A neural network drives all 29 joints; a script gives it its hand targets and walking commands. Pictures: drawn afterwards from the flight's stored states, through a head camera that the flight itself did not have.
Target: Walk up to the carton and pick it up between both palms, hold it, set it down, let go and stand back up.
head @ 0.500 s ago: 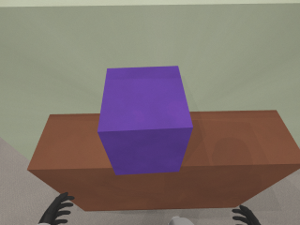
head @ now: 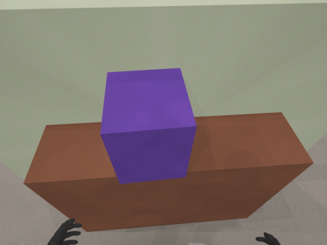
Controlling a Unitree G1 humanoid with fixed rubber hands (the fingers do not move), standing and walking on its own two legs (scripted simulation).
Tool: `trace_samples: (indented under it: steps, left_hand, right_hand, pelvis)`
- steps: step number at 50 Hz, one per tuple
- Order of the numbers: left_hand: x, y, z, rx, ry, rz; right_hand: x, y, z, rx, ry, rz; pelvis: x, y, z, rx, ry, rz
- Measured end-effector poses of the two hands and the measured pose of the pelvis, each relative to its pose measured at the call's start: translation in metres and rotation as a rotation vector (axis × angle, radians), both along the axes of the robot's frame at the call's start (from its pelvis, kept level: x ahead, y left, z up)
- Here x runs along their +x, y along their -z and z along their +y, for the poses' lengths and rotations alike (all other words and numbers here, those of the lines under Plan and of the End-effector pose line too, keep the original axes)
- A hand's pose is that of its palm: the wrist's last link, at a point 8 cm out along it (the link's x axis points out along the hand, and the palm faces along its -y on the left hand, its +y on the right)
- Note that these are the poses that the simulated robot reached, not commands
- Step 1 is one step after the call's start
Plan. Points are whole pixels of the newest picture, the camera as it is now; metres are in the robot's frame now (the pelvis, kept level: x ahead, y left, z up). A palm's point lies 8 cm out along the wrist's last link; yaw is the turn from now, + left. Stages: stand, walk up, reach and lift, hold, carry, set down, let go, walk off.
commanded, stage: walk up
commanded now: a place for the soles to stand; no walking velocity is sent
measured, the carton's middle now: (149, 128) +0.41 +0.06 +0.02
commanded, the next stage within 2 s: reach and lift in 0.92 s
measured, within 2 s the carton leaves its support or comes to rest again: neither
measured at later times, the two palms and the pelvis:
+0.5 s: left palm out of the picture +0.10 +0.26 -0.09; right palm out of the picture +0.08 -0.27 -0.09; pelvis +0.00 -0.01 +0.01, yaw +2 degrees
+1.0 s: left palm out of the picture +0.11 +0.27 -0.09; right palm out of the picture +0.13 -0.27 -0.10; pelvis +0.00 -0.01 +0.00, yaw +5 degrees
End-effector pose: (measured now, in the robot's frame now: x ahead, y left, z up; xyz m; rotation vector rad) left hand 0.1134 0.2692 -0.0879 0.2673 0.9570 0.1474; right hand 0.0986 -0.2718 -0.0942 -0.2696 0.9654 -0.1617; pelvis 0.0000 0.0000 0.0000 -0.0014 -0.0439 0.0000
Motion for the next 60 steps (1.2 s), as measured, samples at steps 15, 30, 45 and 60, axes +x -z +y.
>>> trace_samples:
  steps: [15, 30, 45, 60]
  left_hand:
    - [-0.004, -0.003, -0.01, -0.018, -0.01, -0.011]
    - [-0.014, 0.001, -0.005, -0.014, -0.042, 0.016]
    - [-0.013, 0.001, 0.0, -0.014, -0.062, 0.007]
    - [0.04, -0.023, -0.028, -0.04, -0.108, -0.062]
  right_hand:
    - [-0.023, -0.001, 0.0, 0.013, -0.012, 0.036]
    - [-0.014, -0.002, 0.002, 0.003, -0.035, 0.037]
    - [0.009, -0.007, 0.006, -0.002, -0.076, 0.003]
    - [0.079, -0.026, 0.026, 0.054, -0.148, -0.235]
  pelvis:
    - [-0.004, -0.006, -0.005, 0.015, -0.024, 0.013]
    - [-0.002, -0.006, -0.005, 0.011, -0.046, 0.017]
    - [0.002, -0.005, -0.005, 0.005, -0.073, 0.016]
    - [0.01, -0.006, -0.016, 0.015, -0.1, -0.072]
